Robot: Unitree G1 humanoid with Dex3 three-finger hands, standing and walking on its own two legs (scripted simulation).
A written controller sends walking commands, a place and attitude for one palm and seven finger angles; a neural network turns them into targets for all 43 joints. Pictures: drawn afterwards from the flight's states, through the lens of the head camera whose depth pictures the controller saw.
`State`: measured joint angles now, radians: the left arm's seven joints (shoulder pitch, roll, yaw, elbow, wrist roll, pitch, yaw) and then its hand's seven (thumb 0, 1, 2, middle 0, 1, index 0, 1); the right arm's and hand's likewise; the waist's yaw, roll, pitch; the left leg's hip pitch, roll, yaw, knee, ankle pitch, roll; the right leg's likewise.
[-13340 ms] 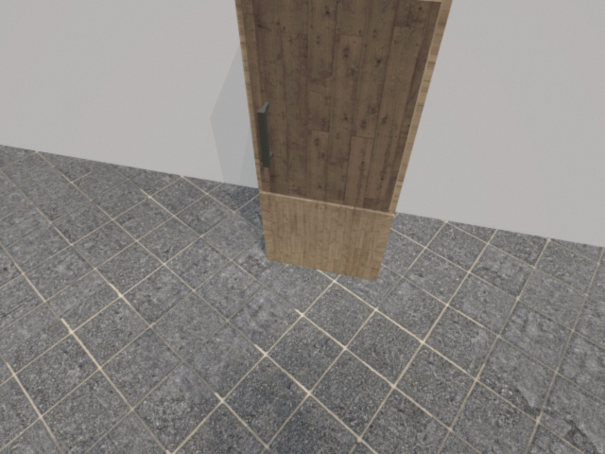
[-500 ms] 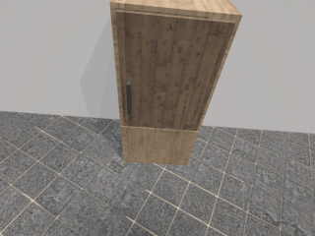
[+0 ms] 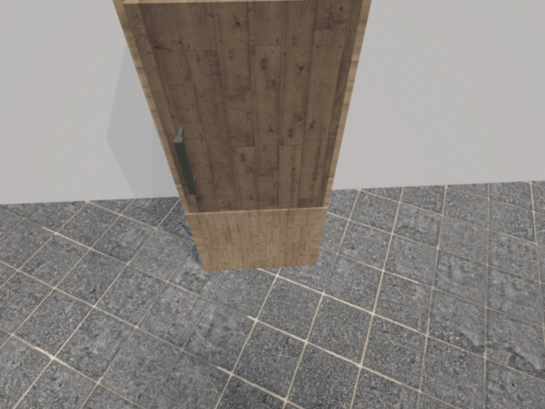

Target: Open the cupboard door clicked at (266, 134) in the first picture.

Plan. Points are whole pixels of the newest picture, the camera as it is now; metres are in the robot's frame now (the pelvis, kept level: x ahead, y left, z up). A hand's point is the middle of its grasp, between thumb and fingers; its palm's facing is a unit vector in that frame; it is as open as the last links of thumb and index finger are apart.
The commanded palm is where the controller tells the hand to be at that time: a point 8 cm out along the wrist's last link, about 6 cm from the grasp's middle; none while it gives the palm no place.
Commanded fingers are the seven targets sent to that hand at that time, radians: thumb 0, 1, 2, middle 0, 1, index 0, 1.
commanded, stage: come to a stop and stand still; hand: left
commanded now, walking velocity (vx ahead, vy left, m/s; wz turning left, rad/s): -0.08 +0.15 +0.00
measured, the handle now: (187, 162) +0.68 +0.22 -0.10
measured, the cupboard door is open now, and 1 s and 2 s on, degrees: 0 0 0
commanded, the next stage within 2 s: look again from close up in 0.22 s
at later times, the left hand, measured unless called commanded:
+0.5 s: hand out of the picture +0.01 +0.21 -0.17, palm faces +0.03 -0.97 -0.23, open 7.3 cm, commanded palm none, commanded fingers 0.00 0.90 0.90 -0.20 -0.30 -0.20 -0.30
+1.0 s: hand out of the picture +0.06 +0.21 -0.12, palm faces +0.22 -0.95 -0.25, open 7.3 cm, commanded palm +0.08 +0.24 -0.07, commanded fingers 0.00 0.76 0.84 -0.21 -0.39 -0.21 -0.39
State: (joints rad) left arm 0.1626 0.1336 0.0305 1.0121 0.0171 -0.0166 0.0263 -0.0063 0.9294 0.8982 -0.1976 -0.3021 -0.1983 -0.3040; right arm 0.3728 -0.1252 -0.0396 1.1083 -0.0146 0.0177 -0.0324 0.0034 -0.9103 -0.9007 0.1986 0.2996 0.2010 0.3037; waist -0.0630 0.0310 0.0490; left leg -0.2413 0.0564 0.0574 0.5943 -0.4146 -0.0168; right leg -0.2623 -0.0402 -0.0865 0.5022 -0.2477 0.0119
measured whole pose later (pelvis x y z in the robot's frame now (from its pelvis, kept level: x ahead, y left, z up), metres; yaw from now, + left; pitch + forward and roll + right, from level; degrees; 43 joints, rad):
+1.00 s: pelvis -0.02 +0.01 +0.00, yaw +0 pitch -1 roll +1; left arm 0.46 0.17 0.04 0.53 -0.09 0.01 0.11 0.03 0.94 0.89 -0.21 -0.31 -0.21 -0.31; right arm 0.37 -0.16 0.02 0.98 0.03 -0.13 -0.06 0.02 -0.93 -0.90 0.20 0.30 0.20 0.30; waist 0.00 -0.01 0.03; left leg -0.22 0.01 0.08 0.50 -0.26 0.01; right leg -0.27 -0.08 -0.07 0.52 -0.23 0.02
